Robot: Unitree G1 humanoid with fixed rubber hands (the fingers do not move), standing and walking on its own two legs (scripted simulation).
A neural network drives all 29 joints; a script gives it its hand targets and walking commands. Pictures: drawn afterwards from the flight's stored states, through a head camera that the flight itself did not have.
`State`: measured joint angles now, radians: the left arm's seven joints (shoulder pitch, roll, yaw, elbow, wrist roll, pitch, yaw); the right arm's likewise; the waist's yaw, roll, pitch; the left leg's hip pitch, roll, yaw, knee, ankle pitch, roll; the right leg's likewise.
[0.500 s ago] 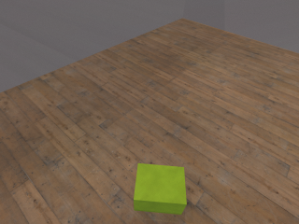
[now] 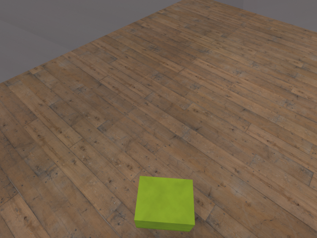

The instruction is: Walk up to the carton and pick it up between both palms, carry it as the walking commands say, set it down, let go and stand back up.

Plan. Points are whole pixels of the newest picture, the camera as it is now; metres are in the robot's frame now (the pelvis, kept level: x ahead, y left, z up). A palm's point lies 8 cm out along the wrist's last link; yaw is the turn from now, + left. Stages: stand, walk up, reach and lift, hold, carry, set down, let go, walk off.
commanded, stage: walk up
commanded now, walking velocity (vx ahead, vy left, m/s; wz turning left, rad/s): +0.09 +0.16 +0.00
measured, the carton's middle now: (164, 203) +0.40 -0.08 -0.68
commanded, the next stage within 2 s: none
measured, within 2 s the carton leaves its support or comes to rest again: neither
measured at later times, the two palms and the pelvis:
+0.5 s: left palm out of the picture +0.07 +0.27 -0.14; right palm out of the picture +0.11 -0.23 -0.13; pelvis +0.03 +0.02 +0.00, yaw -1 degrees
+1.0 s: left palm out of the picture +0.04 +0.23 -0.14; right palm out of the picture -0.03 -0.22 -0.13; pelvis -0.01 +0.01 +0.01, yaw +0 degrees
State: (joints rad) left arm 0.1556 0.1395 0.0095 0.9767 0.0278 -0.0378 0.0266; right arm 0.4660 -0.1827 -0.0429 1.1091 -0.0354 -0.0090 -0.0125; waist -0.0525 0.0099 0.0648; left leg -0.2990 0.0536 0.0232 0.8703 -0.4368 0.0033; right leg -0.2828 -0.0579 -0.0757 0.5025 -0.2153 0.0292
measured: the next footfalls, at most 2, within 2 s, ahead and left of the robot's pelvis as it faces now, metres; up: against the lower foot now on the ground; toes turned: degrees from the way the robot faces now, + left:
left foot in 0.18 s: +0.17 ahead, +0.14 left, +0.00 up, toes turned +3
right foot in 0.56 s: +0.03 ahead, -0.11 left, +0.00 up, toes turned -4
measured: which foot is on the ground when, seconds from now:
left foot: up 0.00-0.16, down 0.18-0.58, up 0.60-0.84, down 0.86-1.00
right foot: down 0.00-0.20, up 0.22-0.54, down 0.56-1.00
